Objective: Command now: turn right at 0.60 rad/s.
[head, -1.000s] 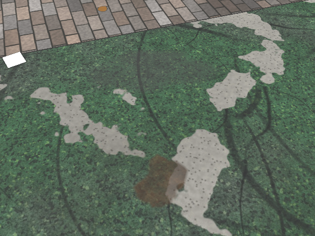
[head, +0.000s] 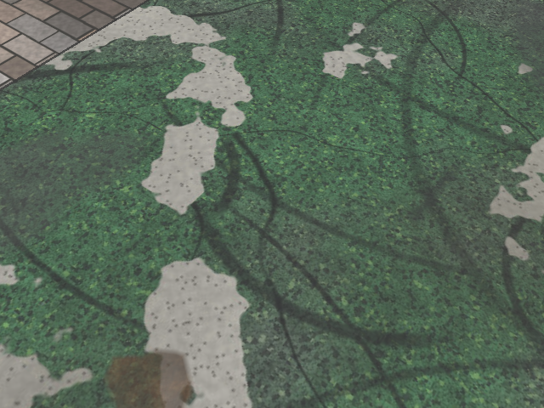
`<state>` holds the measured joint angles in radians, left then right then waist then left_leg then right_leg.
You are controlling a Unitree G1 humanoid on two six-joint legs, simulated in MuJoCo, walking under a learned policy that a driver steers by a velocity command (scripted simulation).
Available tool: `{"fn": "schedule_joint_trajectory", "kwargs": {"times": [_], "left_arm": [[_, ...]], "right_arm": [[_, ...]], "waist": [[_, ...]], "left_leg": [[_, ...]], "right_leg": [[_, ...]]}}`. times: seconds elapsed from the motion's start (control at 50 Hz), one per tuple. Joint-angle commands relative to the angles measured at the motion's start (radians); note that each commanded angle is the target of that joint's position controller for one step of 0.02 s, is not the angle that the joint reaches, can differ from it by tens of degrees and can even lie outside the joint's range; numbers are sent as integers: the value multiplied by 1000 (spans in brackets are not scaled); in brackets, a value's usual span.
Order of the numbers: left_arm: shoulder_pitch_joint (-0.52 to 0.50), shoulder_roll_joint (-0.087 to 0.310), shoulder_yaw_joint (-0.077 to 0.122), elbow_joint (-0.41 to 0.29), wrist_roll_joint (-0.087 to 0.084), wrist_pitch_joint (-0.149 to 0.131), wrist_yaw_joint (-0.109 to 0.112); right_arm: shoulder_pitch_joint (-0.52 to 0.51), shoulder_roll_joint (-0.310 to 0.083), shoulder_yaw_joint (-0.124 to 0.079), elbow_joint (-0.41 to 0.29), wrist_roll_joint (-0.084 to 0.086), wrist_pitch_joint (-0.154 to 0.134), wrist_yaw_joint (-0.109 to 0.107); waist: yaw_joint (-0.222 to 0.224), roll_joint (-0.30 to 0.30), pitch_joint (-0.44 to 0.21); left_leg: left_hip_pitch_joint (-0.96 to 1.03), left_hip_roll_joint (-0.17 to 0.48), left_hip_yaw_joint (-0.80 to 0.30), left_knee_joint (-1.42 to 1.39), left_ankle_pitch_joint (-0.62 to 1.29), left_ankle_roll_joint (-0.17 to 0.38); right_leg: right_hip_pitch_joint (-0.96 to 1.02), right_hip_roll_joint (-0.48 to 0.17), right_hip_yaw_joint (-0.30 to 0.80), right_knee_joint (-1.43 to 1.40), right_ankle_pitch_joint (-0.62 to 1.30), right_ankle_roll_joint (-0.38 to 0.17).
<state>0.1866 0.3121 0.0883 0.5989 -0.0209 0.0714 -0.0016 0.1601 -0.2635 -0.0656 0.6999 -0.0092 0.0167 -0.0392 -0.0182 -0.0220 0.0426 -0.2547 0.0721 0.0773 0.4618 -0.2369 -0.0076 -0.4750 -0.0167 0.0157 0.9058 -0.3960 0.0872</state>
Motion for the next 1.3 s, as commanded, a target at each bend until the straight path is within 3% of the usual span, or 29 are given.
{"fn": "schedule_joint_trajectory", "kwargs": {"times": [0.02, 0.08, 0.1, 0.12, 0.14, 0.16, 0.18, 0.2, 0.22, 0.28, 0.34, 0.4, 0.44, 0.46, 0.48, 0.5, 0.52, 0.54, 0.56, 0.62, 0.78, 1.3], "left_arm": [[-59, 75, 17, -106, -1, -15, -12], [20, 66, 25, -78, 3, -13, -18], [51, 89, 34, -69, 6, -15, -10], [78, 180, 52, -82, 8, -20, 5], [59, 229, 52, -94, 41, -34, 4], [85, 168, 37, -85, 54, -55, -2], [46, 140, 22, -67, 53, -68, -3], [-7, 131, 20, -64, 40, -73, 0], [-48, 112, 11, -63, 25, -74, 3], [-85, 70, -9, -51, 34, -75, 14], [-80, 70, -10, -31, 34, -72, 16], [-63, 79, -10, -5, 35, -67, 10], [-86, 55, -23, 11, 26, -67, 6], [-70, 36, -31, 27, 23, -71, 4], [-35, 18, -38, 40, 36, -79, 3], [13, 31, -31, 47, 48, -88, -5], [-5, 20, -34, 50, 50, -87, -3], [-55, 47, -28, 54, 46, -82, 1], [-75, 42, -26, 53, 41, -75, 6], [-58, 25, -26, 67, 39, -60, 12], [-22, 12, -22, 131, 32, -67, 19], [8, 9, -22, 374, 23, -63, 45]], "right_arm": [[0, -221, -66, -51, 14, -9, 6], [-18, -212, -62, -37, 43, -13, 13], [33, -174, -50, -13, 40, -18, 18], [46, -101, -25, -32, -8, -22, 26], [-15, -97, -18, -75, -19, -26, 21], [-68, -162, -38, -72, -3, -23, 13], [-69, -169, -43, -63, 14, -16, 12], [-41, -159, -45, -37, 14, -9, 6], [-26, -165, -47, -26, 6, -1, 1], [30, -130, -38, 0, 9, 2, 7], [-8, -92, -17, -9, 8, 0, 12], [-15, -108, -15, -14, 12, -1, 16], [22, -95, -11, 2, 9, -8, 20], [40, -93, -6, 10, -3, -14, 23], [54, -130, -9, 9, -17, -19, 21], [45, -198, -23, 8, -11, -20, 18], [14, -161, -19, 20, 0, -23, 25], [-6, -117, -7, 9, -2, -28, 31], [-9, -104, -2, 14, -10, -34, 30], [15, -97, 5, 26, -7, -50, 27], [26, -89, 14, 48, -2, -46, 14], [65, -69, 24, 237, 4, -40, 5]], "waist": [[-29, 235, -121], [25, 204, -125], [31, 132, -140], [11, -125, -181], [28, -295, -177], [91, -174, -208], [61, -146, -168], [35, -111, -147], [21, -117, -127], [-11, -117, -146], [18, -121, -129], [37, -126, -108], [4, -105, -92], [-13, -74, -88], [4, -17, -108], [61, 105, -105], [58, 172, -101], [30, 136, -66], [25, 121, -64], [19, 91, -53], [12, 21, -53], [17, 23, -18]], "left_leg": [[155, 238, -140, -96, 392, 213], [107, 218, -100, 4, 357, 155], [20, 180, -49, 89, 269, 91], [-198, 85, 46, 339, -85, -11], [-393, -26, 4, 533, -438, -65], [-380, -4, -93, 660, -435, -69], [-377, 5, -114, 688, -374, -60], [-373, 11, -120, 669, -304, -60], [-357, 11, -121, 654, -241, -68], [-243, -7, -105, 588, -129, -85], [-165, -4, -99, 376, -128, -81], [-93, -16, -89, 238, -152, -68], [4, -27, -76, 55, -31, -49], [88, -21, -89, -64, 121, -33], [170, 40, -163, -64, 290, -12], [173, 85, -180, -11, 348, 25], [56, 69, -183, -28, 138, 57], [6, 43, -171, -49, 47, 48], [-9, 33, -160, -53, 27, 32], [4, 14, -138, -34, 45, 12], [28, -2, -126, -13, 73, 18], [40, -35, -102, -55, 92, 22]], "right_leg": [[29, 7, -67, -143, 4, -24], [208, 43, -95, -439, 177, -96], [349, 36, -46, -535, 315, -128], [542, -188, 246, -544, 655, -195], [503, -395, 449, -519, 853, -403], [455, -369, 406, -540, 770, -438], [418, -303, 319, -542, 692, -387], [397, -247, 263, -545, 609, -335], [367, -225, 231, -547, 622, -313], [314, -177, 157, -553, 648, -306], [312, -171, 162, -551, 545, -306], [291, -191, 217, -551, 440, -326], [253, -170, 224, -535, 364, -298], [218, -146, 215, -529, 316, -257], [184, -102, 191, -500, 237, -202], [162, -31, 127, -476, 151, -161], [236, 8, 72, -478, 129, -125], [259, 7, 70, -457, 143, -114], [266, 4, 70, -446, 166, -120], [254, -6, 86, -451, 214, -134], [255, -8, 82, -449, 268, -118], [302, -4, 57, -479, 310, -102]]}}
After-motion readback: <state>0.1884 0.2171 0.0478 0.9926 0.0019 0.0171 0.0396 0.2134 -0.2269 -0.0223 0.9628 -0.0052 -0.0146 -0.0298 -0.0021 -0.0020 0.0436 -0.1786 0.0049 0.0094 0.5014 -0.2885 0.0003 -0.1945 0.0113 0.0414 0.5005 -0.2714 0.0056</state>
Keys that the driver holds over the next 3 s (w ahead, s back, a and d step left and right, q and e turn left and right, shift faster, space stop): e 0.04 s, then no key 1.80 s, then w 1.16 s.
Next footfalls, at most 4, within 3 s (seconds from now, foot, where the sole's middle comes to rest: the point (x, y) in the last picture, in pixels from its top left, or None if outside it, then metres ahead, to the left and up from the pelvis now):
0.10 right None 0.04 -0.14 -0.78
0.48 left None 0.06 0.10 -0.78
2.56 left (253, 407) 0.46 0.04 -0.78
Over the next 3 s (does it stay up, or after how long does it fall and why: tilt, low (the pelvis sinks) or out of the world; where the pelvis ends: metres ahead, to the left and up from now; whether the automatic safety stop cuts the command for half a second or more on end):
stays up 0.50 -0.06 0.00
